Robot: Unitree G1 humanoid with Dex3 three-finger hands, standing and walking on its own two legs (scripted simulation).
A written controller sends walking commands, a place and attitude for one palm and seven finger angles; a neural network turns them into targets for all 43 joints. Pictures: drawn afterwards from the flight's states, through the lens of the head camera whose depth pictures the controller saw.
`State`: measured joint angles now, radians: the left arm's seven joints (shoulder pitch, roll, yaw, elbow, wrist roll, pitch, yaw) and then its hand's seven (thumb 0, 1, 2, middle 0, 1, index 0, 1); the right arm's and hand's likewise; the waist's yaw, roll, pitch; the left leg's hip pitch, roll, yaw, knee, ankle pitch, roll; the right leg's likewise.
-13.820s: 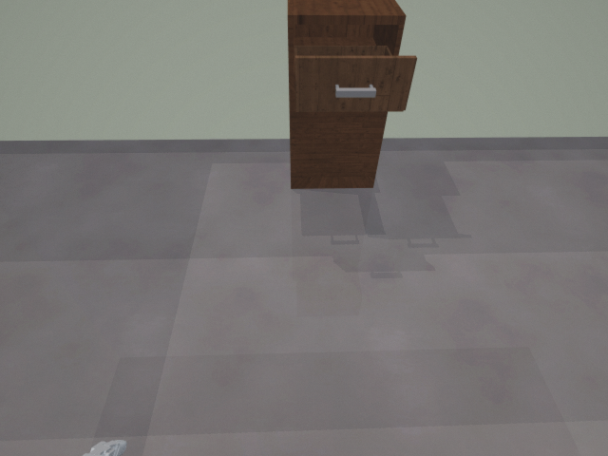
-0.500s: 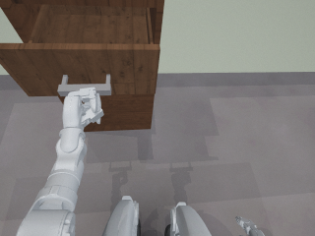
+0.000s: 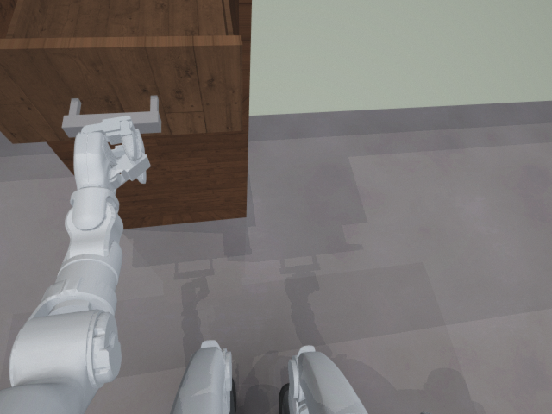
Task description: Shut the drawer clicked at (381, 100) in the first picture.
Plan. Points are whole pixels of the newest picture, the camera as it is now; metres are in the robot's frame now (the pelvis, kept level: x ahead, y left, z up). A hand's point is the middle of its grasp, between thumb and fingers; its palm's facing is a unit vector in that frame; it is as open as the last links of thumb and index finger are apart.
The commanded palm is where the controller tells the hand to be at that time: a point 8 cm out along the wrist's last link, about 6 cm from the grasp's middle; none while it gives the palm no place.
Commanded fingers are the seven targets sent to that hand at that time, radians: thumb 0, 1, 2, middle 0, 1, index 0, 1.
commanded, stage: push the drawer shut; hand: left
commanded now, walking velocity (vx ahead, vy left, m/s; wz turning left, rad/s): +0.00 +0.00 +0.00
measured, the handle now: (114, 113) +0.54 +0.22 +0.04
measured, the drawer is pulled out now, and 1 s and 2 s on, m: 0.11 0.00 0.00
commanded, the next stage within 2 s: pull the fist back off the drawer in 1.24 s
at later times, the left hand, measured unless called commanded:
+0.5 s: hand (143, 126) +0.52 +0.18 +0.04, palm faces +0.11 -0.99 -0.04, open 3.1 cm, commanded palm +0.53 +0.21 +0.05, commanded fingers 0.00 0.90 0.90 -1.40 -1.60 -1.40 -1.60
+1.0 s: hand (142, 97) +0.58 +0.19 +0.04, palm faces +0.11 -0.99 -0.03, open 3.3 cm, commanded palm +0.59 +0.20 +0.05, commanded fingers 0.00 0.90 0.90 -1.40 -1.60 -1.40 -1.60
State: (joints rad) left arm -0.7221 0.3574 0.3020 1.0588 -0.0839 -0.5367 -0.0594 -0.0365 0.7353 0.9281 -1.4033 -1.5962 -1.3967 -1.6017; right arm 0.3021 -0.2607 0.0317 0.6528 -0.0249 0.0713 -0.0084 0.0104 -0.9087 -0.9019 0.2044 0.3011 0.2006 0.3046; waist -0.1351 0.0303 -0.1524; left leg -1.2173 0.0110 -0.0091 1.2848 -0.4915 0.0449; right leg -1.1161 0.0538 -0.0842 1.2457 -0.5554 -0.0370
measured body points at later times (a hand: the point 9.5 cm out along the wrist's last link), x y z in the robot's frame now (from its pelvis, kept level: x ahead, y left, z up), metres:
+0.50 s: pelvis +0.00 +0.00 -0.01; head +0.15 +0.03 +0.41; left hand +0.51 +0.23 +0.04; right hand +0.01 -0.27 -0.12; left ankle +0.05 +0.09 -0.62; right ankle +0.02 -0.10 -0.62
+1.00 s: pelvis -0.01 +0.01 -0.02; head +0.18 +0.05 +0.39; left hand +0.57 +0.24 +0.05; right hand -0.04 -0.25 -0.11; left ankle +0.05 +0.09 -0.62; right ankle +0.02 -0.10 -0.62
